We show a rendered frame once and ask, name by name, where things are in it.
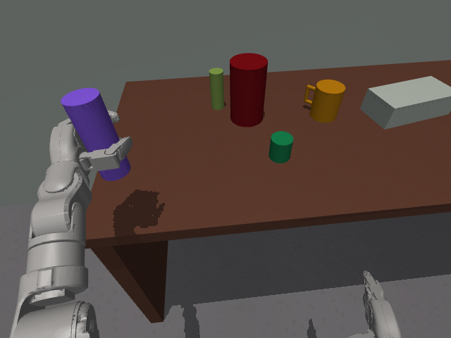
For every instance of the left robot hand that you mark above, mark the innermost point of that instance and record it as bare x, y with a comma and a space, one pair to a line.
66, 145

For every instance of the right robot hand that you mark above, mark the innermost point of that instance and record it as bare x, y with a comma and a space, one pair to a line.
379, 313

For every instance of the left robot arm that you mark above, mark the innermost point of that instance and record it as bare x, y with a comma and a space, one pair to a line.
56, 269

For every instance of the desk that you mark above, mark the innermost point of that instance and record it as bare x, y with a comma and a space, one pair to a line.
194, 173

